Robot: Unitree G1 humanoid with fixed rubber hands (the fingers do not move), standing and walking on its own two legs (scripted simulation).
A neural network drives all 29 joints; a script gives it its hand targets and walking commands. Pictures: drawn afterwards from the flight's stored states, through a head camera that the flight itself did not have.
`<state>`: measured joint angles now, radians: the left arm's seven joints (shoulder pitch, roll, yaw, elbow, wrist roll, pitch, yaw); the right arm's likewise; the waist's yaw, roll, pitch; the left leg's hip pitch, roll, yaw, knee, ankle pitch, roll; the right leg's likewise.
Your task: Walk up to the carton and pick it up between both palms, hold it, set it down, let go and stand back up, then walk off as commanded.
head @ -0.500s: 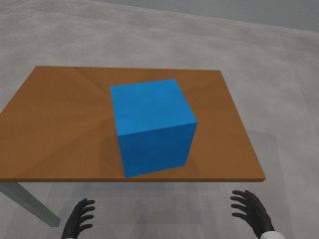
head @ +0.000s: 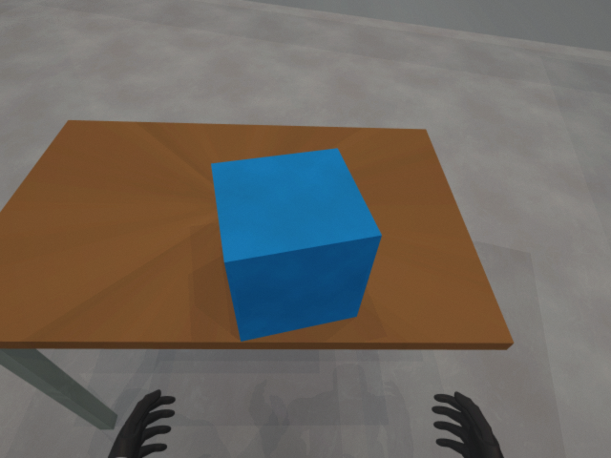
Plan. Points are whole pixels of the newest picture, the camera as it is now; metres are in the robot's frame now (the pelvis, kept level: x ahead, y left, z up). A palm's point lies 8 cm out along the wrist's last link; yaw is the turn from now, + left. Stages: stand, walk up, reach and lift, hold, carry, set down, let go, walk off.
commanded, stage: set down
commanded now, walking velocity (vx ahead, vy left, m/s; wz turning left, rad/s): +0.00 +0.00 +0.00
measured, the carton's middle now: (288, 245) +0.43 +0.03 +0.02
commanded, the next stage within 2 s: let go in 0.32 s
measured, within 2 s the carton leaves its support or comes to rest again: neither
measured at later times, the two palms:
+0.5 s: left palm out of the picture +0.16 +0.23 -0.08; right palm out of the picture +0.14 -0.23 -0.08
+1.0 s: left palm out of the picture +0.14 +0.26 -0.10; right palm out of the picture +0.12 -0.26 -0.09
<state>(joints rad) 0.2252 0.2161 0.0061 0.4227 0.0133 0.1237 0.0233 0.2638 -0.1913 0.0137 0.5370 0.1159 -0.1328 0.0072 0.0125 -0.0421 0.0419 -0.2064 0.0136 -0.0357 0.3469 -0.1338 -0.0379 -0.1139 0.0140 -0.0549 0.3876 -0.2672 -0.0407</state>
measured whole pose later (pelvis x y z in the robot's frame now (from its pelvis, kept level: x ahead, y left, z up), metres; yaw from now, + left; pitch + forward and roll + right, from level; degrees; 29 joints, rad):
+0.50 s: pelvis +0.00 +0.00 +0.00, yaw +0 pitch +0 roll +1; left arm 0.20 0.22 0.01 0.49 0.01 0.12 0.01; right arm 0.24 -0.19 0.01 0.65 0.09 -0.19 0.01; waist 0.01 -0.04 0.04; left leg -0.21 0.02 -0.04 0.35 -0.14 -0.04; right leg -0.11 0.02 -0.05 0.39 -0.27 -0.04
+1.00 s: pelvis +0.00 +0.00 +0.00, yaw +0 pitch +0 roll +0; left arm 0.20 0.30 0.01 0.66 0.01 0.01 0.01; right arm 0.22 -0.27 0.01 0.73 0.04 -0.05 0.01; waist 0.01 -0.04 0.04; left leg -0.23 0.03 -0.04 0.40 -0.17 -0.04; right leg -0.11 0.03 -0.05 0.39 -0.27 -0.04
